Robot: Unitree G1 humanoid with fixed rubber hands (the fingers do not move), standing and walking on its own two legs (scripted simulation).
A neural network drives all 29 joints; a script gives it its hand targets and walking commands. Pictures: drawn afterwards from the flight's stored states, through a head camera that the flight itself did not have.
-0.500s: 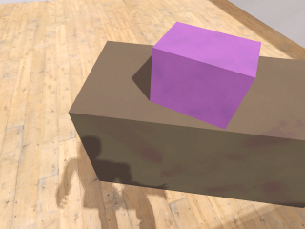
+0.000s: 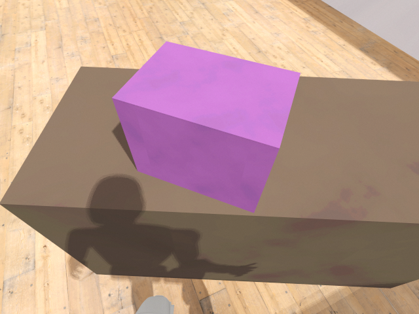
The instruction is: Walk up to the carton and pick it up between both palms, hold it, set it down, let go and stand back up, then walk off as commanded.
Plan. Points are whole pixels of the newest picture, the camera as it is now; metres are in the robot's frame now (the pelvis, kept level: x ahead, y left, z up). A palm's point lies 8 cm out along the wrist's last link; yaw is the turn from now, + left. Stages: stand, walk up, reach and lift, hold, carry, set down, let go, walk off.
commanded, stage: walk up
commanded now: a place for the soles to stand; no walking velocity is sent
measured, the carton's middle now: (210, 127) +0.50 +0.01 +0.04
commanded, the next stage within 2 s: none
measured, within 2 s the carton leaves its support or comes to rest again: neither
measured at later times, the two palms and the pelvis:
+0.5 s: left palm out of the picture +0.13 +0.27 -0.11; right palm out of the picture +0.12 -0.36 -0.12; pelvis +0.05 -0.05 -0.02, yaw +1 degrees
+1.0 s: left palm out of the picture +0.09 +0.33 -0.11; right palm out of the picture +0.10 -0.30 -0.12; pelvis +0.02 +0.00 -0.01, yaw +2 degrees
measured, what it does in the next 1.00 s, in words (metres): steps on the spot: left foot, then right foot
